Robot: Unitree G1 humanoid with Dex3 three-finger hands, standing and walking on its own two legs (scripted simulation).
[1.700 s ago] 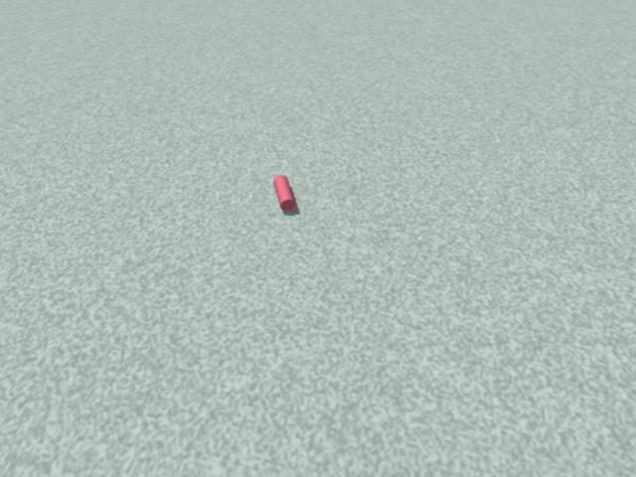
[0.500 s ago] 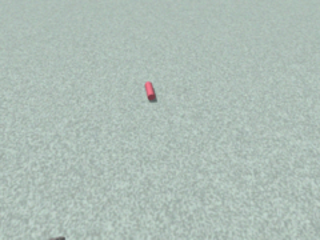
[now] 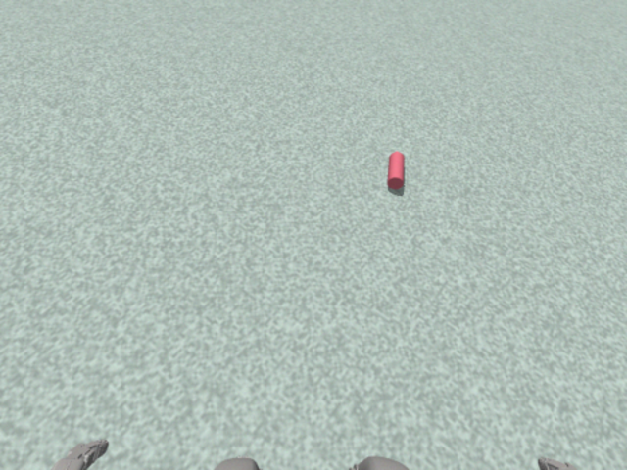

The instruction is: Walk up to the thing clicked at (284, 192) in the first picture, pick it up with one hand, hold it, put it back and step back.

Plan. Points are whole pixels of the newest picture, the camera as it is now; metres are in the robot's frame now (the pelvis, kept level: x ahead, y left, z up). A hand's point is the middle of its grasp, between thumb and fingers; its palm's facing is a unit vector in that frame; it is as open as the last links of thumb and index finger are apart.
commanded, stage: walk up
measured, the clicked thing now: (396, 167) +1.40 -0.42 -0.71
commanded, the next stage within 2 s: stand in 1.58 s
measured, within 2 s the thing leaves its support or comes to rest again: neither
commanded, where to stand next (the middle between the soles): +0.04 -0.02 m, yaw +24 degrees
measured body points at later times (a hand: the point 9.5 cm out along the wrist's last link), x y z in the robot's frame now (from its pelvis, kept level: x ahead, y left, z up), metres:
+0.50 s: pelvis -0.02 -0.05 +0.02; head +0.02 -0.08 +0.46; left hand -0.04 +0.27 -0.07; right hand +0.17 -0.33 -0.10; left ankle -0.05 +0.10 -0.63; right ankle +0.02 -0.17 -0.71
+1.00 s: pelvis -0.02 -0.05 +0.01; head -0.01 -0.05 +0.45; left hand -0.11 +0.25 -0.11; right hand +0.20 -0.29 -0.10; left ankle -0.04 +0.09 -0.71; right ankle +0.05 -0.18 -0.71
